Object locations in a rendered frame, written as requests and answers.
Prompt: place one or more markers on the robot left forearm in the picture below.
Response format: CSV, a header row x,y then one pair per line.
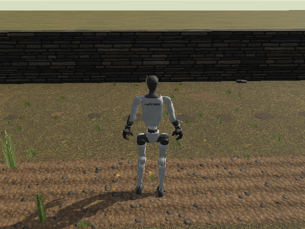
x,y
128,125

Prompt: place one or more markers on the robot left upper arm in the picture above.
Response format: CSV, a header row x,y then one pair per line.
x,y
134,108

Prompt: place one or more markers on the robot right forearm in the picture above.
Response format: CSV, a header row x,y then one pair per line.
x,y
176,125

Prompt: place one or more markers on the robot right hand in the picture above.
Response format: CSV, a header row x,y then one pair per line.
x,y
178,133

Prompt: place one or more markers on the robot left hand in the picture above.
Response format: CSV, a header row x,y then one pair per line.
x,y
127,133

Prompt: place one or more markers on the robot right upper arm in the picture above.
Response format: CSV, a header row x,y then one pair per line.
x,y
170,108

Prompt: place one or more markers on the humanoid robot head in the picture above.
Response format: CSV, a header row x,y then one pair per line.
x,y
152,83

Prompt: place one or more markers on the robot right foot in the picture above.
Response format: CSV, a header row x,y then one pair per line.
x,y
160,192

